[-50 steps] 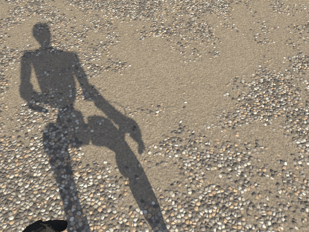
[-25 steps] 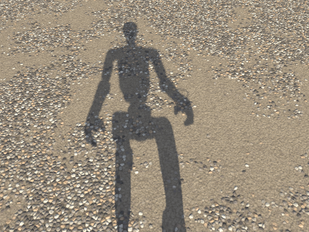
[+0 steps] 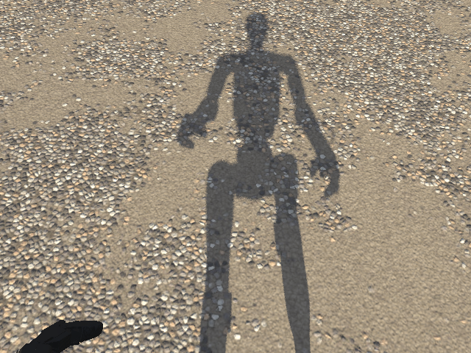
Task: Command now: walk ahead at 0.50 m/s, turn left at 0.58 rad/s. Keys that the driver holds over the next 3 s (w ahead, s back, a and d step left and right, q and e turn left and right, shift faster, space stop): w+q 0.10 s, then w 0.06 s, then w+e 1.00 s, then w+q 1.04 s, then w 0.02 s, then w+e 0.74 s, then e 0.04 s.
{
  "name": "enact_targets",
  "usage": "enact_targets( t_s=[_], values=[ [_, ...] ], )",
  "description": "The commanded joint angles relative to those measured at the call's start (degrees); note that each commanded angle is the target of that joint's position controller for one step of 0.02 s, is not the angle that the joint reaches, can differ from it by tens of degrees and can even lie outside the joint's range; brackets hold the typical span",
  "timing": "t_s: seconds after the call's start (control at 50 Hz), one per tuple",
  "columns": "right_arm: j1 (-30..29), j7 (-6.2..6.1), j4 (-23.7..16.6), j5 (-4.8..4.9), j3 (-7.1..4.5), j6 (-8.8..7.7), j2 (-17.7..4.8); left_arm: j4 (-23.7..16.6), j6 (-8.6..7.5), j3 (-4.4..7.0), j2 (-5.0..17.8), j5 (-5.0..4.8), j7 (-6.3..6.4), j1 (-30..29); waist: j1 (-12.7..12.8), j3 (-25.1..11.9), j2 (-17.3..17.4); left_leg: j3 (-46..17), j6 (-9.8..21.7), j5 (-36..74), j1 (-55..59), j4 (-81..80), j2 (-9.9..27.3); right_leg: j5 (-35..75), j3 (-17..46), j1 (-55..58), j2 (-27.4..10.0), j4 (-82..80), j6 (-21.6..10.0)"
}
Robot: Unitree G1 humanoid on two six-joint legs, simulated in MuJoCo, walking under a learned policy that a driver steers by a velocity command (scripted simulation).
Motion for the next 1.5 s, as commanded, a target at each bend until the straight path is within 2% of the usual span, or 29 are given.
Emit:
enact_targets(
  t_s=[0.02,0.1,0.12,0.14,0.16,0.18,0.2,0.26,0.4,0.5,0.56,0.58,0.6,0.62,0.64,0.7,0.86,0.98,1.02,1.06,1.08,1.1,1.12,1.14,1.16,1.2,1.3,1.4,1.5],
  values=[
    [1.65,-0.59,-2.61,0.42,-2.76,-0.24,-9.87,-4.97,-1.31,0.91,4.35,-0.70,-0.70,-6.06,-0.61,-2.01,7.09,-10.88,7.32,8.71,-3.89,-3.76,12.38,4.16,-2.32,8.17,3.88,-6.20,-0.21],
    [0.73,-0.92,-2.77,0.25,-2.80,0.42,-9.25,-4.34,-2.47,2.27,7.04,-0.98,-1.20,-2.17,2.40,-2.72,9.71,-17.14,5.62,9.02,0.66,3.12,14.08,-3.55,-1.67,13.75,4.35,-10.39,-3.31],
    [-0.07,-0.86,-3.04,0.02,-2.29,0.45,-7.82,-2.81,-2.76,2.95,7.94,-0.72,-0.98,3.09,5.16,-4.96,9.64,-15.63,4.27,12.63,0.36,7.41,12.25,-2.72,-2.98,20.45,4.33,-12.64,-4.88],
    [0.09,-0.60,-3.57,-0.50,-1.09,0.21,-4.62,-1.78,-3.09,3.67,10.02,0.41,-0.68,10.19,8.23,-11.41,6.94,-12.09,2.31,11.82,-3.36,18.92,9.44,-3.65,1.79,32.89,-1.60,-11.30,-8.15],
    [6.49,-0.70,-4.34,-0.30,0.04,-0.22,-1.04,-0.75,-2.87,4.66,14.53,1.52,-0.43,17.50,7.32,-19.54,-5.44,-4.86,-1.97,-4.56,-19.19,37.83,1.82,-9.65,22.04,52.51,-13.72,-12.77,-15.81],
    [10.59,-0.77,-3.88,1.13,0.21,-0.65,-2.94,2.28,-2.24,4.91,13.97,-0.01,-1.28,21.21,6.74,-20.47,-17.53,-2.80,-3.59,-20.69,-32.61,49.75,1.10,-25.94,42.51,56.94,-19.60,-19.69,-21.52],
    [6.05,-0.67,-3.38,1.30,-0.78,-0.75,-7.70,1.38,-2.01,3.53,8.87,-1.14,-1.35,18.27,8.03,-11.93,-9.45,-4.48,-3.78,-16.85,-37.05,54.16,3.98,-33.26,38.54,50.85,-17.13,-21.78,-19.82],
    [-5.34,-0.20,-6.11,-1.40,-0.88,-1.63,-7.16,0.77,-0.72,1.73,5.13,-0.17,-1.19,11.77,5.88,-1.18,-1.83,0.77,-3.50,-6.56,-33.92,46.74,9.85,-17.14,20.54,32.89,-9.49,-24.07,-17.06],
    [-12.41,0.69,-8.12,-1.54,1.43,-2.92,-1.60,2.52,0.21,2.79,9.31,-1.73,0.10,14.32,6.17,-2.29,-3.53,5.46,-6.76,5.10,-21.12,19.28,8.37,-1.23,9.09,23.82,-4.21,-26.03,-17.04],
    [-17.67,1.32,-9.47,-0.39,0.59,-3.80,-4.23,4.09,1.56,2.89,9.62,-2.30,0.49,19.32,7.32,-2.23,-3.76,4.05,-6.84,11.26,-13.66,8.92,6.14,-6.25,12.80,24.88,-5.39,-22.51,-14.86],
    [-11.05,0.77,-7.80,-0.58,-0.94,-4.20,-6.57,3.74,2.05,2.43,7.86,-1.88,0.73,18.88,2.65,-4.52,-3.87,4.45,-4.07,9.06,-0.04,3.94,7.12,-7.89,13.31,21.90,-2.56,-14.73,-11.54],
    [-3.69,0.17,-6.93,-1.40,-1.90,-4.26,-9.25,2.70,1.76,1.41,4.90,-1.28,0.58,17.61,-1.22,-9.54,-0.76,-1.58,-1.07,6.52,10.94,4.09,13.95,-10.37,10.01,16.69,0.71,-2.86,-9.30],
    [2.78,-0.31,-6.13,-2.19,-3.14,-3.42,-14.30,1.06,1.00,0.05,0.38,-1.16,0.63,21.79,-1.49,-17.08,13.26,-18.71,5.32,2.19,27.23,2.40,27.05,-27.08,1.79,1.99,7.20,15.67,-5.79],
    [5.16,0.29,-4.20,-1.61,-3.22,-2.76,-13.20,0.17,0.64,0.51,3.59,-2.68,0.80,23.42,-1.05,-17.34,19.83,-34.16,9.93,-12.00,27.19,-2.67,32.11,-34.31,0.58,-8.33,5.50,27.41,-5.03],
    [2.74,0.41,-4.51,-1.19,-2.10,-2.84,-8.96,0.72,0.95,1.71,7.60,-3.06,0.93,20.25,-1.47,-10.09,12.53,-29.15,8.39,-15.75,21.36,-4.28,29.30,-29.49,2.13,-10.92,2.67,32.47,-4.84],
    [-5.07,0.71,-4.15,-1.78,-0.45,-2.99,-3.80,0.07,2.25,2.19,6.24,-1.91,0.53,15.56,2.10,-1.43,8.94,-10.97,5.30,-0.09,7.23,-8.10,22.36,-19.22,0.68,-7.31,-1.33,30.03,-3.95],
    [-5.46,0.08,-0.38,-1.44,-2.17,-3.62,-7.97,-3.94,3.21,0.73,1.91,-1.54,-1.44,7.32,2.23,0.18,5.65,7.87,5.19,16.80,3.12,-12.41,20.59,-2.03,-2.48,-2.88,-2.50,11.62,-2.80],
    [-1.87,-0.11,2.48,0.24,-3.28,-2.29,-11.45,-8.13,3.34,0.82,3.34,-1.60,-3.15,-1.37,0.39,2.44,4.95,13.82,2.49,20.30,9.53,-9.69,22.90,-3.36,-6.77,0.02,-0.65,0.32,-6.48],
    [-1.83,-0.32,2.74,0.65,-3.79,-1.53,-13.22,-8.68,3.64,1.74,5.10,-1.26,-3.28,0.38,2.43,-0.02,6.39,16.20,1.21,37.61,11.75,-2.49,22.82,-9.36,-10.07,5.87,2.65,-0.83,-8.82],
    [-1.86,-0.73,2.54,0.77,-3.40,-0.78,-12.71,-5.01,4.17,4.69,9.95,-1.42,-2.52,15.12,10.55,-8.39,5.18,19.74,-1.56,47.26,5.80,18.27,19.61,-7.93,-12.24,27.65,7.97,-4.70,-12.51],
    [0.03,-0.80,1.36,-1.31,-1.92,-1.05,-9.21,-3.30,4.81,6.48,15.21,-1.89,-1.20,23.69,12.95,-13.89,-3.59,20.14,-4.42,23.58,-9.70,37.51,16.64,-6.32,2.28,45.28,-1.00,-5.39,-16.40],
    [4.35,-0.03,-2.09,-2.63,0.39,-2.65,-2.72,-4.82,4.01,6.38,20.08,-2.05,-1.32,20.38,5.88,-20.62,-15.14,11.08,-7.24,-21.70,-31.58,54.73,4.93,-20.96,36.35,58.97,-13.73,-14.37,-27.02],
    [-2.85,0.60,-2.28,-0.28,-0.67,-4.28,-8.61,-5.76,3.17,5.01,14.60,-1.86,-1.70,21.68,11.05,-22.01,-6.75,1.94,-6.17,-19.78,-37.20,58.82,6.79,-25.86,39.65,58.72,-14.60,-20.27,-25.67],
    [-6.91,0.84,-3.77,1.22,-1.02,-5.08,-10.09,-5.01,2.42,4.16,12.09,-1.46,-1.79,19.80,10.65,-13.61,-4.94,2.85,-4.98,-13.93,-40.61,56.89,8.87,-21.65,31.66,52.52,-12.98,-20.83,-23.25],
    [-7.23,0.37,-3.33,0.27,-0.73,-5.45,-9.26,-5.26,2.11,3.69,10.80,-1.50,-1.71,16.50,8.09,-9.40,-0.21,2.91,-4.65,-9.09,-37.92,52.29,11.27,-15.60,25.31,44.24,-10.44,-20.58,-21.48],
    [-4.00,0.27,-1.24,-1.00,-1.03,-4.47,-9.08,-6.39,1.97,2.20,6.58,-0.18,-1.26,10.42,3.65,-6.66,-1.04,3.07,-5.26,-3.41,-29.54,45.94,14.81,-3.53,15.73,32.63,-7.52,-22.26,-19.52],
    [-5.94,0.21,-0.62,-0.97,-0.16,-1.76,-5.81,-2.78,0.34,2.08,7.47,0.05,-0.64,12.03,3.78,-3.07,-0.97,4.71,-7.67,6.99,-29.72,36.96,15.40,7.66,4.75,26.57,-6.20,-27.13,-19.13],
    [-12.81,1.45,-1.75,-0.07,0.59,-2.35,-4.17,0.12,0.00,1.85,8.06,0.19,-0.05,13.99,7.15,0.31,-0.89,5.75,-6.17,23.05,-29.05,20.71,13.09,2.98,-2.83,29.08,-4.99,-29.95,-15.10],
    [-18.31,3.27,-4.64,0.27,1.00,-2.58,-3.58,3.67,0.86,2.25,8.68,-0.20,0.11,17.15,9.46,3.16,0.33,5.67,-3.75,19.84,-33.86,13.07,10.77,6.91,-5.69,40.39,-8.91,-28.03,-14.47]
  ],
)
